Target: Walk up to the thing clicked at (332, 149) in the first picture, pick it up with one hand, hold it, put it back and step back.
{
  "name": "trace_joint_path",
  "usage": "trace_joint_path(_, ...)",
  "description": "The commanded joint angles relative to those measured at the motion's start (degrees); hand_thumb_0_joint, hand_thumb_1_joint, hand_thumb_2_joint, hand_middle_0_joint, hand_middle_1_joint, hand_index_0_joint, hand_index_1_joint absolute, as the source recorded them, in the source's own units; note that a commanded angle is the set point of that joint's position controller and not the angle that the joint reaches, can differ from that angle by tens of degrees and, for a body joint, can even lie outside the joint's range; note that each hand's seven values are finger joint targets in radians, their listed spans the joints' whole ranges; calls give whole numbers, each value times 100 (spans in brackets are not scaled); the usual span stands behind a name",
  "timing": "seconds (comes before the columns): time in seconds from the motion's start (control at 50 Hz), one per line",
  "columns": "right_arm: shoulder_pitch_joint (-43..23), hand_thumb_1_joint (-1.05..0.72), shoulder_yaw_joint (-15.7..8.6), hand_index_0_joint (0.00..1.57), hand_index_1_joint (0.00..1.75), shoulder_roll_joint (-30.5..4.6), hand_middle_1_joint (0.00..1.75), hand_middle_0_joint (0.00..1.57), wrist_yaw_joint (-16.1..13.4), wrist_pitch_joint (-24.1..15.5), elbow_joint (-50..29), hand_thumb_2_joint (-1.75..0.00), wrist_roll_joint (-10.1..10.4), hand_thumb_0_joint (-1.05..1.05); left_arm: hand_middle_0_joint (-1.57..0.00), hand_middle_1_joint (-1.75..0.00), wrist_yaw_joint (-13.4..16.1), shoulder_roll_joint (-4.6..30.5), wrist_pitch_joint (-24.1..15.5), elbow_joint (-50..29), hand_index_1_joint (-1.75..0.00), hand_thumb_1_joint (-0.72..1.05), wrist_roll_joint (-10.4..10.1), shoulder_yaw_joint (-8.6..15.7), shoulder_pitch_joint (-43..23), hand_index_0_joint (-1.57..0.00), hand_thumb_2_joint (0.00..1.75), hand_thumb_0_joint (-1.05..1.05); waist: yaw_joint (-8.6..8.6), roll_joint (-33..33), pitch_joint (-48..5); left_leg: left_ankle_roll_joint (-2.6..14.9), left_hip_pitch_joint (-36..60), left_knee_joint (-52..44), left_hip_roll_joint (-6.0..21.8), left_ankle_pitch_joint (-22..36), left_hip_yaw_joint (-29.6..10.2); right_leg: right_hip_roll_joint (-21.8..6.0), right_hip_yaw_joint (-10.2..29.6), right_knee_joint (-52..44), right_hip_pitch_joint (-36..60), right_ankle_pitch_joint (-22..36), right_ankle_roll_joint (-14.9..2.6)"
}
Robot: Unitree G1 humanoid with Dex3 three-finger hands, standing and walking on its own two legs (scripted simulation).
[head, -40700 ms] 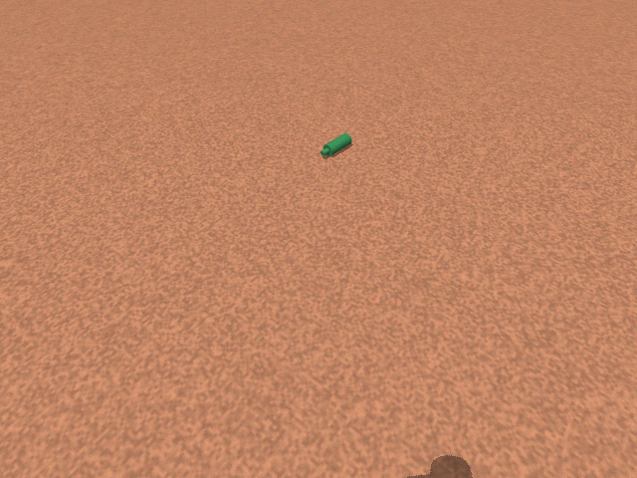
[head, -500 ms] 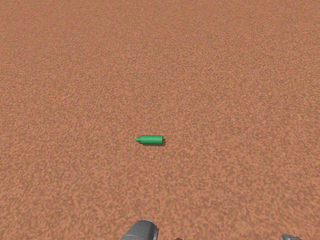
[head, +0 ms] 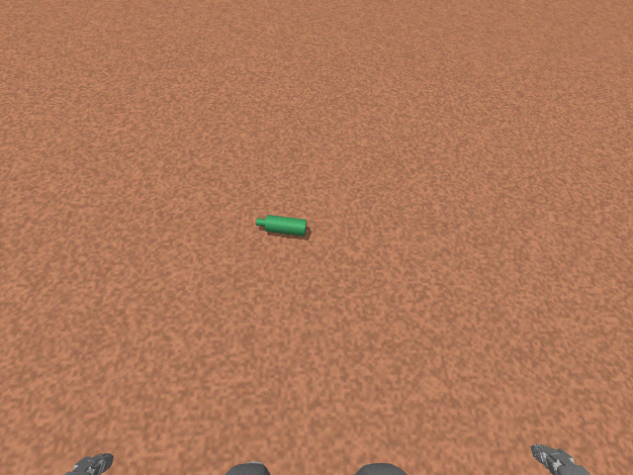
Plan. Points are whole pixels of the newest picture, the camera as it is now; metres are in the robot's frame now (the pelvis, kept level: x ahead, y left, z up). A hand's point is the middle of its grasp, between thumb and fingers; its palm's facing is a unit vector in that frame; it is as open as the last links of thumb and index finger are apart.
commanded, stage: step back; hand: left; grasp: from above
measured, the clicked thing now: (281, 224) +1.02 +0.14 -0.73
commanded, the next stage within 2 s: stand in 1.06 s
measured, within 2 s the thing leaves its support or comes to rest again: neither
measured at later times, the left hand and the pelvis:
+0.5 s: hand out of the picture -0.02 +0.27 -0.14, palm faces +0.02 -0.91 -0.41, open 7.4 cm; pelvis -0.07 -0.01 +0.00, yaw +0 degrees
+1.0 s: hand out of the picture +0.06 +0.24 -0.14, palm faces +0.06 -0.92 -0.38, open 7.4 cm; pelvis -0.02 -0.02 +0.00, yaw +3 degrees
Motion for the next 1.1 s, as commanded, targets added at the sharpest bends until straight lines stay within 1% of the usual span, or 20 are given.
trace_joint_path(0.0, 326, -90, -456, 20, 30, -1490, 30, 20, -15, -85, -267, -90, -43, 0, -20, -30, 8, 955, -411, -270, -30, 90, 44, 238, 23, -20, 90, 0, -438, 1502, -1296, 1158, 1861, -810, 1043, 7, -1121, -293, -568, -2255, -188, -267, 103)
trace_joint_path(0.08, -135, -90, -409, 20, 30, -1382, 30, 20, 48, 71, -301, -90, 17, 0, -20, -30, 44, 1106, -559, 523, -30, 90, 146, 334, 953, -20, 90, 0, 57, 864, -1089, 600, -48, 209, 664, -711, -601, -335, -391, -4313, 1689, 877, -300)
trace_joint_path(0.12, -492, -90, -288, 20, 30, -1004, 30, 20, 14, 30, -504, -90, 63, 0, -20, -30, 54, 1917, -571, 201, -30, 90, 232, 514, 455, -20, 90, 0, 258, -627, -500, -130, -1135, 1311, -189, -1779, -663, -2366, 2461, -4941, 294, -1612, -1205)
trace_joint_path(0.14, -583, -90, -457, 20, 30, -1374, 30, 20, -10, 19, -342, -90, 62, 0, -20, -30, 49, 2162, -547, 90, -30, 90, 262, 512, -57, -20, 90, 0, 257, -874, 26, -224, -438, 1999, -92, -1717, -1026, -2752, 2945, -5248, -1070, -2365, -1592)
trace_joint_path(0.22, -132, -90, -267, 20, 30, -1018, 30, 20, 61, -126, 35, -90, 144, 0, -20, -30, 62, 1277, -673, 187, -30, 90, 166, 330, -115, -20, 90, 0, -39, -541, -197, -185, -670, 1734, -364, -995, -792, -1563, 666, -4296, 543, 1256, -970)
trace_joint_path(0.3, -209, -90, -259, 20, 30, -1087, 30, 20, 113, -225, 53, -90, 45, 0, -20, -30, 4, 1485, -656, 268, -30, 90, 191, 398, 357, -20, 90, 0, 290, -1016, -223, -238, -768, 650, -279, -1323, -358, -1560, 688, -4259, 1277, 658, -908)
trace_joint_path(0.38, 394, -90, -400, 20, 30, -1121, 30, 20, 104, -388, 388, -90, 35, 0, -20, -30, -52, 1344, -519, 126, -30, 90, 122, 279, 88, -20, 90, 0, -51, -641, -621, -97, 943, -1183, -414, -469, 22, -1457, 177, -3467, 702, 1033, -815)
trace_joint_path(0.42, 831, -90, -553, 20, 30, -1527, 30, 20, 60, -479, 477, -90, -50, 0, -20, -30, -52, 774, -533, 55, -30, 90, 38, 109, 171, -20, 90, 0, -198, 773, -1127, 413, 2290, -1659, 884, -497, -2143, -689, -559, -1647, -543, 1166, -347)
trace_joint_path(0.44, 843, -90, -629, 20, 30, -1984, 30, 20, 64, -473, 438, -90, -33, 0, -20, -30, -36, 891, -512, 53, -30, 90, 7, 163, -93, -20, 90, 0, -282, 1096, -930, 1082, 1959, -1869, 1695, -1475, -3289, -396, -867, -1179, -1123, -415, -260)
trace_joint_path(0.46, 925, -90, -666, 20, 30, -2076, 30, 20, 83, -458, 489, -90, 12, 0, -20, -30, -15, 1302, -529, 86, -30, 90, 64, 277, -329, -20, 90, 0, -397, 859, -524, 1448, 1212, -1981, 1874, -1904, -3457, -621, -399, -805, -909, -649, -292)
trace_joint_path(0.66, -62, -90, -308, 20, 30, -1191, 30, 20, 100, -287, 228, -90, 107, 0, -20, -30, -37, 867, -694, 620, -30, 90, 35, 257, 459, -20, 90, 0, 229, 1095, -658, 478, -303, -466, 559, 11, -765, -266, -1167, -3629, 1654, 1579, -170)
trace_joint_path(0.68, -19, -90, -213, 20, 30, -937, 30, 20, 78, -257, 201, -90, 155, 0, -20, -30, 17, 1020, -720, 713, -30, 90, 60, 305, 626, -20, 90, 0, 324, 715, -831, 291, -600, 71, 365, -121, -648, -452, -836, -3841, 2188, 1719, -202)
trace_joint_path(0.7, 111, -90, -110, 20, 30, -609, 30, 20, 46, -254, 137, -90, 210, 0, -20, -30, 67, 1418, -749, 710, -30, 90, 138, 398, 700, -20, 90, 0, 341, -390, -897, 22, -1108, 1048, -297, -776, -524, -1444, 748, -4314, 2238, 1388, -447)
trace_joint_path(0.74, 527, -90, -248, 20, 30, -1108, 30, 20, -43, -160, 419, -90, 150, 0, -20, -30, 49, 1841, -741, 364, -30, 90, 149, 420, -269, -20, 90, 0, 74, -307, -676, -151, -372, 1968, -139, -2125, -802, -2874, 2329, -4883, 573, -259, -1492)
trace_joint_path(0.8, 571, -90, -250, 20, 30, -1140, 30, 20, -5, -193, 646, -90, 158, 0, -20, -30, 41, 1365, -774, 355, -30, 90, 86, 273, -456, -20, 90, 0, -78, -229, -415, -74, -448, 1644, -42, -1644, -843, -2066, 987, -4464, 684, 964, -1094)
trace_joint_path(0.9, 608, -90, -206, 20, 30, -1018, 30, 20, 17, -231, 768, -90, 109, 0, -20, -30, 33, 1412, -765, 475, -30, 90, 74, 276, -494, -20, 90, 0, -49, -700, -784, -174, 57, 604, -38, -1276, -200, -1902, 221, -3909, 916, 2746, -1006)
trace_joint_path(0.96, 798, -90, -255, 20, 30, -979, 30, 20, -7, -318, 968, -90, 55, 0, -20, -30, 37, 1238, -673, 484, -30, 90, -26, 220, -612, -20, 90, 0, -227, -505, -1102, -126, 850, -1009, -133, 394, 5, -1605, -269, -2963, 1024, 3742, -664)
trace_joint_path(1.0, 534, -90, -376, 20, 30, -1430, 30, 20, -48, -344, 889, -90, -11, 0, -20, -30, 49, 927, -617, 410, -30, 90, -93, 135, -525, -20, 90, 0, -67, 408, -1331, 299, 1214, -950, 846, 2014, -1259, -1043, -632, -2254, 523, 2935, -229)
trace_joint_path(1.02, -11, -90, -355, 20, 30, -1569, 30, 20, -41, -344, 771, -90, 52, 0, -20, -30, 38, 868, -565, 505, -30, 90, -138, 96, -560, -20, 90, 0, 86, 607, -1153, 652, 778, -1030, 1172, 1542, -1527, -586, -938, -2417, 549, 1472, -133)
trace_joint_path(1.08, -390, -90, -186, 20, 30, -1306, 30, 20, 31, -430, 806, -90, 126, 0, -20, -30, -18, 922, -559, 871, -30, 90, -84, 6, -554, -20, 90, 0, 99, 409, -896, 271, 228, -1204, 843, 898, -1155, -924, -471, -3465, 1496, 1752, -160)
